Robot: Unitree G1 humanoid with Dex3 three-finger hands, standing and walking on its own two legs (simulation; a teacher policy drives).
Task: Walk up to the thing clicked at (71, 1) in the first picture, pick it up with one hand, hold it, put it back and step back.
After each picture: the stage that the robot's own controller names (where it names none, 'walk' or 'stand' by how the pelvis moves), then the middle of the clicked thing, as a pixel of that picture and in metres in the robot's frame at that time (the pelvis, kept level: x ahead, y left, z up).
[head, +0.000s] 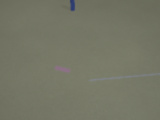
stand; (72, 2) +2.32 +0.16 -0.65
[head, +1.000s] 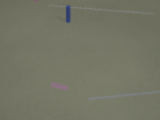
walk; (68, 14) +2.17 +0.16 -0.65
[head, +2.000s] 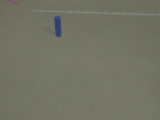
walk; (58, 26) +1.50 +0.22 -0.65
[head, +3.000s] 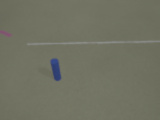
walk; (56, 70) +0.94 +0.23 -0.64
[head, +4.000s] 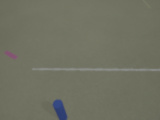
walk; (60, 111) +0.54 +0.24 -0.64
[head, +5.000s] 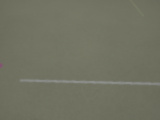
stand; out of the picture +0.37 +0.21 -0.65
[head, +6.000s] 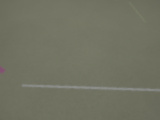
stand; out of the picture +0.36 +0.20 -0.66
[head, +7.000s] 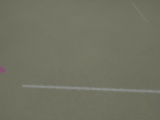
stand; out of the picture +0.34 +0.21 -0.66
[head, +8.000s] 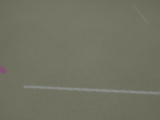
stand; out of the picture +0.34 +0.20 -0.66
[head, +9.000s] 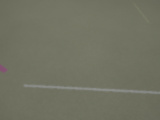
go down; out of the picture +0.34 +0.20 -0.66
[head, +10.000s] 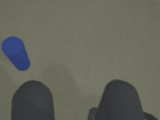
go down; (18, 56) +0.44 +0.24 -0.26
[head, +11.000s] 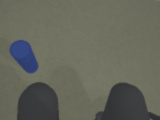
approach; (26, 59) +0.43 +0.23 -0.25
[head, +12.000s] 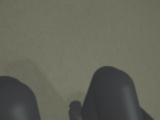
close in; out of the picture +0.41 +0.28 -0.16
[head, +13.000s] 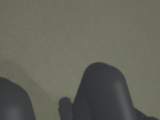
close; out of the picture +0.42 +0.29 -0.16
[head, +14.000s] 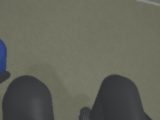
lift; out of the picture +0.35 +0.27 -0.08
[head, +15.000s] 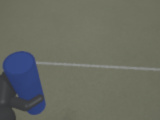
lift; (29, 88) +0.31 +0.17 +0.05
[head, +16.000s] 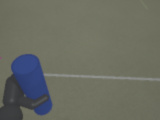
hold; (35, 89) +0.32 +0.16 +0.04
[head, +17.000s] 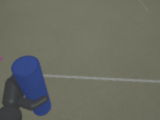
hold; (35, 90) +0.32 +0.17 +0.04
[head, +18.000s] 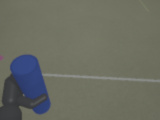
crouch; (34, 88) +0.32 +0.17 +0.04
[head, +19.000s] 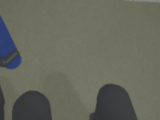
crouch; (2, 46) +0.45 +0.22 -0.05
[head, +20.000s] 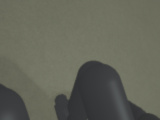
lower; out of the picture +0.43 +0.30 -0.17
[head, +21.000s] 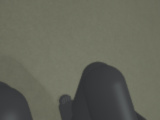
lower; out of the picture +0.43 +0.30 -0.16
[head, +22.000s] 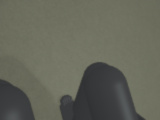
lower; out of the picture +0.42 +0.29 -0.16
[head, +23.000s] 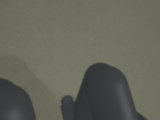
lower; out of the picture +0.40 +0.29 -0.16
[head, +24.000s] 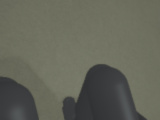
loosen; out of the picture +0.40 +0.29 -0.16
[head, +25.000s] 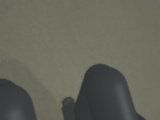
withdraw; out of the picture +0.40 +0.29 -0.16
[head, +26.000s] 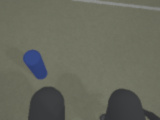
walk; (37, 66) +0.44 +0.23 -0.31
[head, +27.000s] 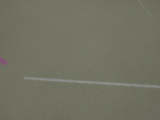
stand; out of the picture +0.36 +0.19 -0.59
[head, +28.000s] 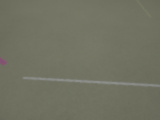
stand; out of the picture +0.37 +0.21 -0.60
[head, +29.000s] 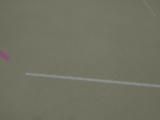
stand; out of the picture +0.37 +0.20 -0.61
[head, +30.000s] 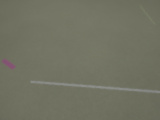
stand; out of the picture +0.39 +0.20 -0.66
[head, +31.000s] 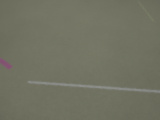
stand; out of the picture +0.35 +0.20 -0.66
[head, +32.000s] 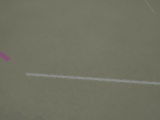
walk; out of the picture +0.36 +0.20 -0.65
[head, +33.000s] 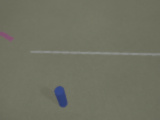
walk; (61, 97) +0.54 +0.19 -0.64
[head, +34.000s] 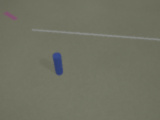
walk; (58, 64) +0.85 +0.21 -0.63
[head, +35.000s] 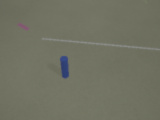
stand; (64, 67) +0.97 +0.19 -0.64
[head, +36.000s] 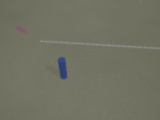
stand; (62, 68) +0.99 +0.20 -0.66
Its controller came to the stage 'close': yes
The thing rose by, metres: 0.68
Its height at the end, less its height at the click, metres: +0.00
